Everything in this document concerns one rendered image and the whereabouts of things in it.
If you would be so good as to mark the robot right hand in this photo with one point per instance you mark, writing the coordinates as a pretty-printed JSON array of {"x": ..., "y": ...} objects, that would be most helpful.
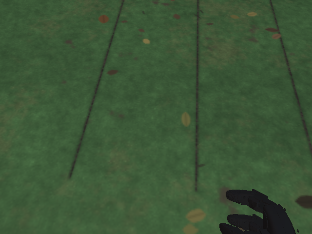
[{"x": 274, "y": 217}]

